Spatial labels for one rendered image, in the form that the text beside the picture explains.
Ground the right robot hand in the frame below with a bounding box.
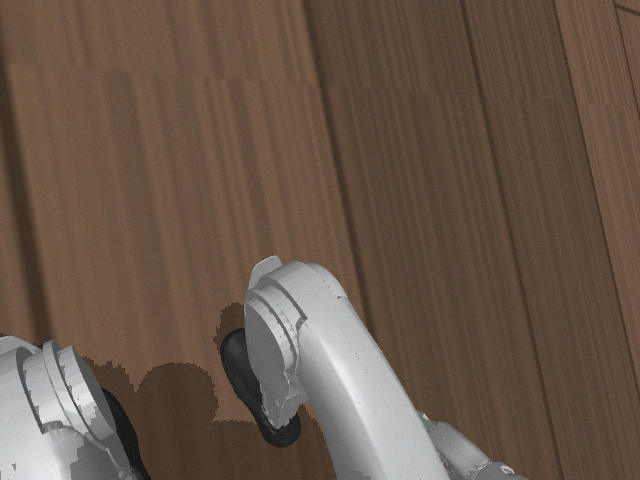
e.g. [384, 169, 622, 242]
[416, 410, 493, 480]

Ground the right robot arm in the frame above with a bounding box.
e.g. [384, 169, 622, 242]
[475, 462, 528, 480]

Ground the right robot foot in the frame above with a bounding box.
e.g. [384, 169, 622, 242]
[220, 328, 301, 448]

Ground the left robot foot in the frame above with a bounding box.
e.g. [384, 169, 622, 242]
[101, 388, 152, 480]

